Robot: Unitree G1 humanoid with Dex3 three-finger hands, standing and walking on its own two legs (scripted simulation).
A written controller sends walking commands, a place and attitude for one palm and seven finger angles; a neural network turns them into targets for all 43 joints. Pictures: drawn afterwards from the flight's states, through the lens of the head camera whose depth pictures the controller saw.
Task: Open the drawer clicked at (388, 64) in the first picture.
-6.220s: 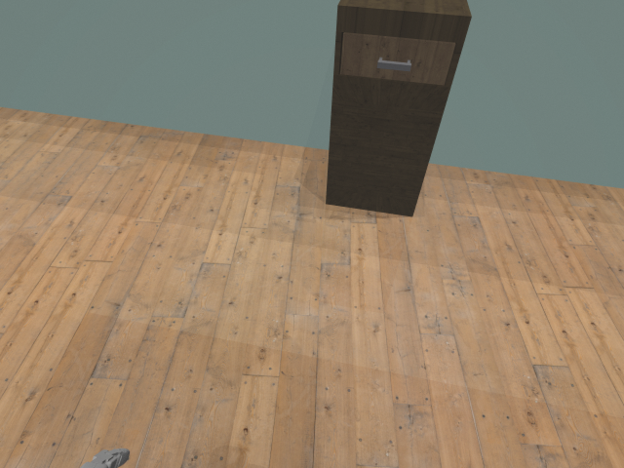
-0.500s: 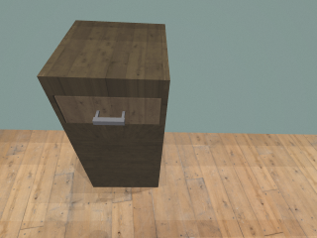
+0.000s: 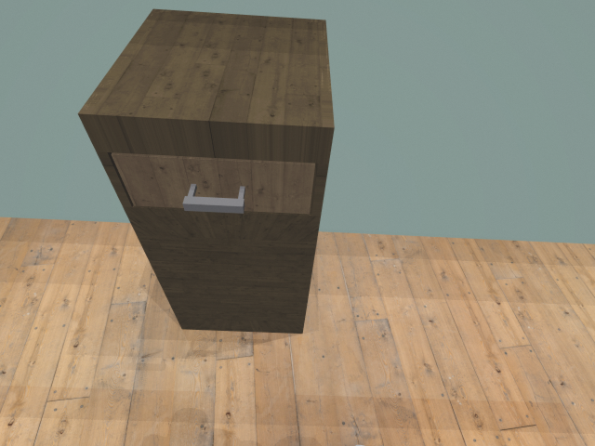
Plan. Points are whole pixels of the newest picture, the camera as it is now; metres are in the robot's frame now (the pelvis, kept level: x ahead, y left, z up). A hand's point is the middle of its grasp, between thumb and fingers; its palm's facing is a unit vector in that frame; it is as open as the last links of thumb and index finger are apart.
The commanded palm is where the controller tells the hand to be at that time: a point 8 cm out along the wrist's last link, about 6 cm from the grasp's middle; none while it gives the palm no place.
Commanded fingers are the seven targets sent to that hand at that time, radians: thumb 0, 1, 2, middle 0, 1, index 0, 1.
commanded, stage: come to a stop and stand still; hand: left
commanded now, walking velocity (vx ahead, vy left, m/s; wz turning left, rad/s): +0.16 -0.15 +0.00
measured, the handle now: (216, 197) +0.54 +0.20 -0.04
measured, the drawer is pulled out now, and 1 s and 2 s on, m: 0.00 0.00 0.00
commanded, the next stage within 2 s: look again from close up in 0.64 s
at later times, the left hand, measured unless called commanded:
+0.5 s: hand out of the picture +0.02 +0.12 -0.17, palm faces +0.02 -0.98 -0.20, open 7.3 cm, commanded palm none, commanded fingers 0.00 0.90 0.90 -0.20 -0.30 -0.20 -0.30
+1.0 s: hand out of the picture -0.02 +0.15 -0.17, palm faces +0.02 -0.99 -0.15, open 7.4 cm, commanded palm none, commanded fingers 0.00 0.90 0.90 -0.20 -0.30 -0.20 -0.30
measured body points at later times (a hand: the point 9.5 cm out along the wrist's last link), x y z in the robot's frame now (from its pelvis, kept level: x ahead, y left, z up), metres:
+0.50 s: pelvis +0.01 -0.04 +0.01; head +0.04 -0.04 +0.45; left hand +0.02 +0.18 -0.15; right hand +0.02 -0.28 -0.15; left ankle -0.02 +0.09 -0.70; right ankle -0.03 -0.11 -0.73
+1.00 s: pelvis +0.00 -0.01 +0.01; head -0.02 +0.01 +0.46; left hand -0.02 +0.20 -0.15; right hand +0.01 -0.24 -0.14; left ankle +0.02 +0.05 -0.73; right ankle -0.03 -0.11 -0.73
